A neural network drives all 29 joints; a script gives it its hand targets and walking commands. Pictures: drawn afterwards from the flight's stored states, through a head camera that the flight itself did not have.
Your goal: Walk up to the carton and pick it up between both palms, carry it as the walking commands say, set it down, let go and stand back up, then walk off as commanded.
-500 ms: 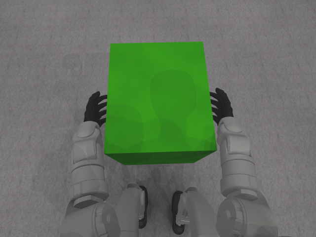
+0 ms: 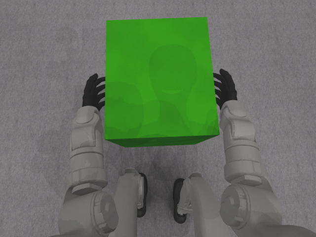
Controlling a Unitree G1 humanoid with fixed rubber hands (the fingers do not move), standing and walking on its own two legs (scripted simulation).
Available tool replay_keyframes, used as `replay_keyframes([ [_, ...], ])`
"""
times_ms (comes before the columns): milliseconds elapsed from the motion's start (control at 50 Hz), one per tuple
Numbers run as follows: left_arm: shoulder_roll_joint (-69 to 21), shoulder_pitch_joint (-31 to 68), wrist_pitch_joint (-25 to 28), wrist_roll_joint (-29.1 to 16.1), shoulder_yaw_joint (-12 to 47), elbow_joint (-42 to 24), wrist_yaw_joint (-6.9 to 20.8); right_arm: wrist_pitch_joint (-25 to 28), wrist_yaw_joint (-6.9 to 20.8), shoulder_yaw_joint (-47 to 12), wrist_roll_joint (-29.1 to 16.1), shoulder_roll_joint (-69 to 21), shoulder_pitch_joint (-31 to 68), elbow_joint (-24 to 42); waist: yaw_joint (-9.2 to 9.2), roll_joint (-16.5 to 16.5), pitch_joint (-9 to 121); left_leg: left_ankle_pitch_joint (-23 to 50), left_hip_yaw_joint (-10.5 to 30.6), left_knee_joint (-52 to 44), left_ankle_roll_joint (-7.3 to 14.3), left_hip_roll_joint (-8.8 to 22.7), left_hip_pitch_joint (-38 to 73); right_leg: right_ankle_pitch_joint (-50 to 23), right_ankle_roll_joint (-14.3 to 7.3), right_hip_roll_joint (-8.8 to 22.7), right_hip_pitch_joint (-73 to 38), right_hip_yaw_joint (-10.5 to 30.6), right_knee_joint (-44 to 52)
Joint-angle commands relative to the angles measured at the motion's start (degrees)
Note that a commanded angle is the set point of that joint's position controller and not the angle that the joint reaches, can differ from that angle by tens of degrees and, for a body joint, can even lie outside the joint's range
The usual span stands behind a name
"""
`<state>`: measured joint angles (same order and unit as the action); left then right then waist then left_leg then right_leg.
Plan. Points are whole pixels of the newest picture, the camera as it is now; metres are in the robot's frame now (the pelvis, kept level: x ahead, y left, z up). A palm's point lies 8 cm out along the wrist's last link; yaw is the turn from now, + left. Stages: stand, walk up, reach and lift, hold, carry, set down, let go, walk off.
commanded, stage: set down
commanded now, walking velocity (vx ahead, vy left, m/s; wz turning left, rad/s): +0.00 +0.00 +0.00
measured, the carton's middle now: (158, 94) +0.49 +0.04 -0.16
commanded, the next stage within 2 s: none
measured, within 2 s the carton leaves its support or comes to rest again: rests again in 1.80 s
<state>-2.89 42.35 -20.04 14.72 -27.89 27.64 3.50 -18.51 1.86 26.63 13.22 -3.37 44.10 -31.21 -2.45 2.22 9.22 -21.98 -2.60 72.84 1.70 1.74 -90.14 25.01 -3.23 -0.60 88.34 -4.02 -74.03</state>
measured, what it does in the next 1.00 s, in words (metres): lowers itself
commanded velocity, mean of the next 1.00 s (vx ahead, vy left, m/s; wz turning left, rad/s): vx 0.00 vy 0.00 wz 0.00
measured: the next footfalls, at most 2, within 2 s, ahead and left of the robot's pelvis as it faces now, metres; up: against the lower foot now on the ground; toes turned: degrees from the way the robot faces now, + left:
none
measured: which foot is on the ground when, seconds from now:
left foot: down 0.00-1.00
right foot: down 0.00-1.00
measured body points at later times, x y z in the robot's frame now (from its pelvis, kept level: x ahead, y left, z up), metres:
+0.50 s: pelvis -0.02 +0.00 -0.08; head +0.24 +0.01 +0.28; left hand +0.45 +0.21 -0.16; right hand +0.48 -0.13 -0.16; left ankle +0.08 +0.11 -0.59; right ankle +0.06 -0.09 -0.59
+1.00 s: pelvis -0.03 +0.00 -0.15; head +0.28 +0.01 +0.17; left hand +0.48 +0.21 -0.26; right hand +0.51 -0.13 -0.26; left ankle +0.08 +0.11 -0.59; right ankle +0.06 -0.09 -0.59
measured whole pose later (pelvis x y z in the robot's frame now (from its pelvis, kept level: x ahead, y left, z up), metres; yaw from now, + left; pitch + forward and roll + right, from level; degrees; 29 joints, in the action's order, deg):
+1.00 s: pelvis -0.03 +0.00 -0.15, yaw -1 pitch +47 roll +0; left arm 6.0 63.1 -21.1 9.1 -27.6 36.1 0.0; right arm -19.6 -2.4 23.5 7.7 5.8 66.8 -41.3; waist -3.0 2.0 3.3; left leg -27.2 -1.9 102.8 1.7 1.2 -122.4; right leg 30.5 -2.9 -1.4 120.9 -3.2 -104.5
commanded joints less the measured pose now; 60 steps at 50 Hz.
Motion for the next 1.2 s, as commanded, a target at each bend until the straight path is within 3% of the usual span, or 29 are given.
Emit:
replay_keyframes([
  [0, -49.6, 31.0, 1.0, -8.9, 33.3, 3.5, 13.4, 0.8, 13.6, -32.7, -8.3, -51.3, 31.3, -3.5, -1.66, -1.0, 50.3, 20.1, 4.5, -1.6, -1.3, -8.6, 29.0, -17.8, 2.7, -8.1, -19.9, 6.3, 3.8],
  [40, -48.7, 32.2, 1.0, -9.3, 32.8, 3.7, 13.4, 0.7, 13.1, -33.1, -8.7, -51.2, 32.6, -4.1, -2.54, -0.5, 51.2, 18.5, 3.8, -0.3, -1.5, -8.8, 24.8, -17.2, 3.0, -8.0, -20.8, 6.4, 2.4],
  [420, -45.8, 45.4, -0.6, -10.8, 29.4, 7.4, 12.1, -0.9, 11.3, -28.4, -9.8, -49.0, 45.7, -9.0, -2.43, -0.1, 53.8, 11.0, 1.9, 10.3, -1.8, -8.9, 14.5, -7.9, 2.9, -8.7, -7.5, 4.4, -8.5],
  [1180, -38.4, 61.6, 1.1, -16.0, 29.7, 8.0, 10.6, 0.5, 8.2, -30.9, -15.4, -41.9, 61.1, -10.4, -2.95, 0.4, 56.5, 12.2, 1.0, 28.6, -1.6, -7.9, 0.3, -9.7, 2.7, -8.2, 4.6, 3.2, -27.4],
])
